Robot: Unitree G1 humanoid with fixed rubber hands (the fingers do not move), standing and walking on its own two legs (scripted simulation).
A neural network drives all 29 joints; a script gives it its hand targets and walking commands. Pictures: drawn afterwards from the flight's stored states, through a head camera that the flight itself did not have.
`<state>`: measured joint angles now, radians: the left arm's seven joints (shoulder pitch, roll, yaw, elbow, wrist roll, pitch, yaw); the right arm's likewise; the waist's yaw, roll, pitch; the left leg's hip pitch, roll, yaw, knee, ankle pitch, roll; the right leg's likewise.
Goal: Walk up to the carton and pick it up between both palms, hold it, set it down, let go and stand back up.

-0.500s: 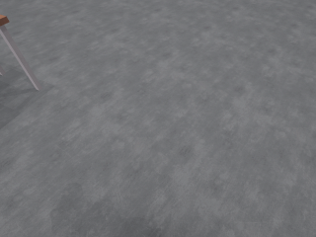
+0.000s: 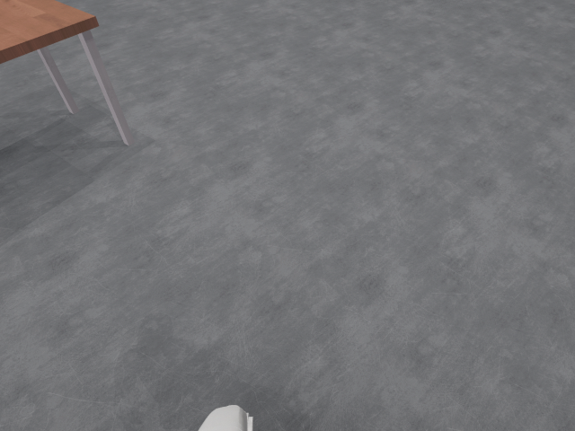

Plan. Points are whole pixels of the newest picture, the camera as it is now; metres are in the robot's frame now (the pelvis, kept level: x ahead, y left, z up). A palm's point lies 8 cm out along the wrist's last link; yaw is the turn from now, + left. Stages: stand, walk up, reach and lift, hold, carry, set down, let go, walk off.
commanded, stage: walk up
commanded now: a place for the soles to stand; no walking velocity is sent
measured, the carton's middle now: out of the picture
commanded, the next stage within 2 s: none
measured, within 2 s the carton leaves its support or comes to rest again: neither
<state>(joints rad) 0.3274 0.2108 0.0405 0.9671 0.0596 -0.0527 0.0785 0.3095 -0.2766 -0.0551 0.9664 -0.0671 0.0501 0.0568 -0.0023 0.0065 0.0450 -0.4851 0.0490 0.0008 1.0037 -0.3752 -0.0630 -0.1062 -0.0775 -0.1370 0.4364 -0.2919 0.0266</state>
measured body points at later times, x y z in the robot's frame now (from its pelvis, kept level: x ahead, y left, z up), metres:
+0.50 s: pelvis +0.13 +0.19 +0.00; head +0.13 +0.24 +0.44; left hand +0.18 +0.48 -0.12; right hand +0.24 -0.07 -0.11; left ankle +0.15 +0.26 -0.74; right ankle +0.25 +0.06 -0.66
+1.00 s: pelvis +0.39 +0.31 +0.00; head +0.40 +0.31 +0.45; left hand +0.27 +0.55 -0.12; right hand +0.59 +0.13 -0.13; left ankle +0.24 +0.34 -0.64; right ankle +0.46 +0.25 -0.74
